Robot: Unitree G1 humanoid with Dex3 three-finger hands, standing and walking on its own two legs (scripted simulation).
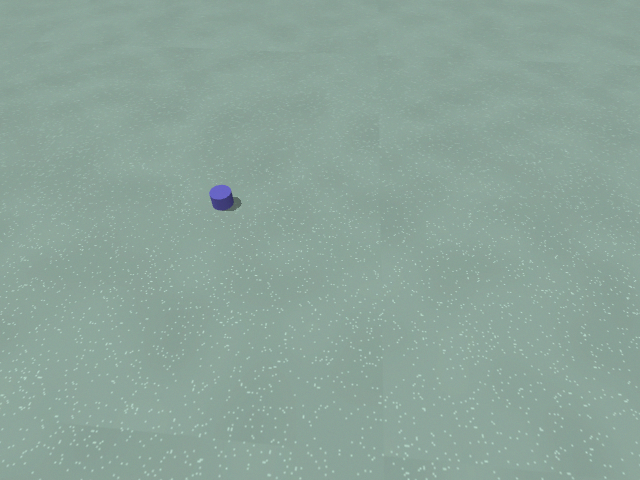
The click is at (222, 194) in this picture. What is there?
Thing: low tin
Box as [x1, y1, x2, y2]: [209, 185, 233, 209]
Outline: 217,185 213,187 209,192 212,204 216,209 226,209 230,207 233,202 230,188 225,185
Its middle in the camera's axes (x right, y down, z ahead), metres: -0.44 -0.20 +1.78
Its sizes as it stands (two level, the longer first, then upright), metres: 0.098 0.098 0.069
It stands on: the floor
